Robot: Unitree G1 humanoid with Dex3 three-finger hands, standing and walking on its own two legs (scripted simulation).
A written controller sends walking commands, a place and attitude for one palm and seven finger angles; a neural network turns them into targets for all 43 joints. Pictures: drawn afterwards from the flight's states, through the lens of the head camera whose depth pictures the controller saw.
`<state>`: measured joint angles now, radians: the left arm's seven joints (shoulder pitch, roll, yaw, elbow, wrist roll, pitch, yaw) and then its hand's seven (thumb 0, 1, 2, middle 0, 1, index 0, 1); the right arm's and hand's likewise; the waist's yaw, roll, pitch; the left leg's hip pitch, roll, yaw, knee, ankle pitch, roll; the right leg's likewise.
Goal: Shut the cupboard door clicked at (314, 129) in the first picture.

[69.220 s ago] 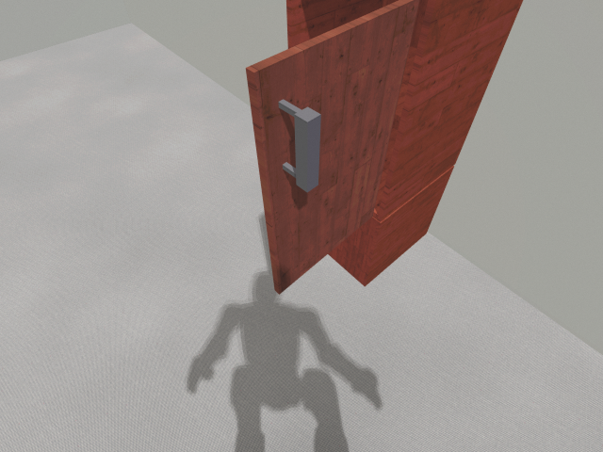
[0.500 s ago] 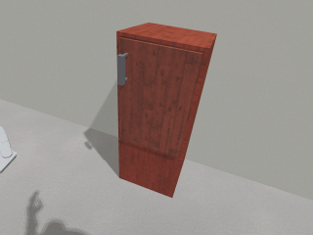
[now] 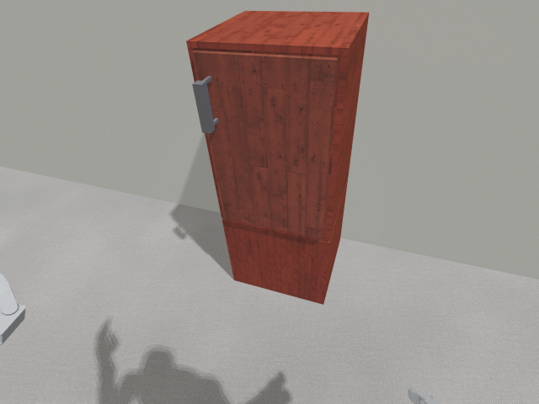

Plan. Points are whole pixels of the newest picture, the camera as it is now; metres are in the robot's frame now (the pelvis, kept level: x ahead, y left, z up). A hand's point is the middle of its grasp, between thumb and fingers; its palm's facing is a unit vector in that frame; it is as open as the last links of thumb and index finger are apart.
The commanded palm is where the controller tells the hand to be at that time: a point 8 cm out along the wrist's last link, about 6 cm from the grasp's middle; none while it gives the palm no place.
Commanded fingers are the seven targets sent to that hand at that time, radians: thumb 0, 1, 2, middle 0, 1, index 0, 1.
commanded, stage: stop stepping back and stand still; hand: left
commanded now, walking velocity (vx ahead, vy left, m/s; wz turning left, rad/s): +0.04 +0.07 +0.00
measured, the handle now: (208, 104) +0.83 +0.25 +0.12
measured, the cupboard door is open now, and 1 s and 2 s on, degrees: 0 0 0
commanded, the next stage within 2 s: let the arm hang, fingers relaxed in 0.44 s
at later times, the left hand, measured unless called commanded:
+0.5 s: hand (60, 300) +0.20 +0.28 +0.13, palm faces +0.42 -0.77 -0.49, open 7.4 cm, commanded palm +0.15 +0.31 +0.17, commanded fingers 0.00 0.90 0.90 -0.20 -0.30 -0.20 -0.30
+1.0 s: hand out of the picture -0.01 +0.22 -0.18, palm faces +0.11 -0.98 -0.19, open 7.1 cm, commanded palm none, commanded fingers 0.00 0.90 0.90 -0.20 -0.30 -0.20 -0.30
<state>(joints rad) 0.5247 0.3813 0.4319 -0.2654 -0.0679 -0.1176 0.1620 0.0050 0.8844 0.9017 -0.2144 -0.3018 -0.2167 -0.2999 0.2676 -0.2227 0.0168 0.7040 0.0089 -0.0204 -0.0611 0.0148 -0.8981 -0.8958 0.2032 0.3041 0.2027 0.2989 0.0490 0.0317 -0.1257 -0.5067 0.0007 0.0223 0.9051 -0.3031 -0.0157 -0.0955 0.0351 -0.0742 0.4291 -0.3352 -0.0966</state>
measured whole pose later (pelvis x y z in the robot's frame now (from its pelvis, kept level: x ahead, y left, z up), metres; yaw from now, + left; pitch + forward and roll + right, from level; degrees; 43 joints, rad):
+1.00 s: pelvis +0.00 +0.04 +0.00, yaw +5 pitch -1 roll -1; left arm 0.31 0.20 0.01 0.99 0.01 0.04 0.01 -0.01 0.96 0.90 -0.21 -0.30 -0.21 -0.30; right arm 0.29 -0.18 0.01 1.00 -0.02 0.04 -0.02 0.01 -0.90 -0.90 0.20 0.30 0.20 0.30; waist 0.00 -0.02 0.05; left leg -0.29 -0.02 -0.05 0.52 -0.21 0.02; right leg -0.19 0.03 -0.01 0.47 -0.27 -0.02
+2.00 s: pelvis +0.00 +0.05 +0.00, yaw +4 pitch -2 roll +0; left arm 0.33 0.13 0.01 1.16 0.01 0.00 0.03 0.00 0.90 0.90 -0.20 -0.30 -0.20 -0.30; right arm 0.31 -0.14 0.01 1.13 -0.01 0.01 -0.04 0.01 -0.90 -0.90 0.20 0.30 0.20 0.30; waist -0.01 0.00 0.03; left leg -0.20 -0.04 -0.01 0.40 -0.16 0.04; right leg -0.13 0.01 0.03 0.40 -0.23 0.00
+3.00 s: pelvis +0.03 +0.04 +0.00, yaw +4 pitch -2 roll +0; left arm 0.31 0.14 0.01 1.16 0.00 -0.01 0.03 0.00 0.90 0.90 -0.20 -0.30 -0.20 -0.30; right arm 0.28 -0.14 0.01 1.13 -0.01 0.00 -0.04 0.01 -0.90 -0.90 0.20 0.30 0.20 0.30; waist 0.00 -0.01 0.04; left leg -0.17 -0.03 -0.03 0.39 -0.19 0.02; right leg -0.09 0.02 0.02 0.37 -0.25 -0.02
